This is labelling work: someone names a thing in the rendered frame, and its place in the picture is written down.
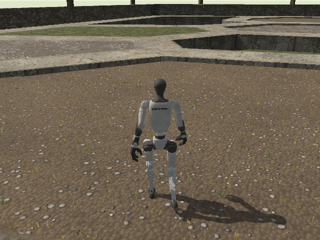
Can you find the left robot upper arm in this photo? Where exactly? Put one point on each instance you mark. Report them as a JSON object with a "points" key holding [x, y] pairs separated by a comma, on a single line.
{"points": [[142, 114]]}

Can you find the humanoid robot torso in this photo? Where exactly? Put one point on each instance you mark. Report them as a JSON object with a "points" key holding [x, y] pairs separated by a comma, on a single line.
{"points": [[160, 120]]}

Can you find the right robot foot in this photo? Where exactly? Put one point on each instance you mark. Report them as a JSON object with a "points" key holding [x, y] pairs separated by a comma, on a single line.
{"points": [[174, 204]]}

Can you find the robot right hand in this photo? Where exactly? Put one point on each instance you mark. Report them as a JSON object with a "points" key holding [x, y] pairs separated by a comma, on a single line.
{"points": [[180, 138]]}

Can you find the robot left hand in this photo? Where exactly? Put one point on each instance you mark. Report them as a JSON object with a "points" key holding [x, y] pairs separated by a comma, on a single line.
{"points": [[132, 153]]}

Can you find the right robot forearm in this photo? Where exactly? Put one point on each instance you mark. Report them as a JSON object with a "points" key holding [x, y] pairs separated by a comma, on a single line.
{"points": [[182, 130]]}

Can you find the right robot upper arm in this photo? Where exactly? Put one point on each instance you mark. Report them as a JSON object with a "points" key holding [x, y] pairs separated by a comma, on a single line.
{"points": [[178, 114]]}

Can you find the left robot forearm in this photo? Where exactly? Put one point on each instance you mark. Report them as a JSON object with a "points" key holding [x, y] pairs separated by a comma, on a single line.
{"points": [[137, 136]]}

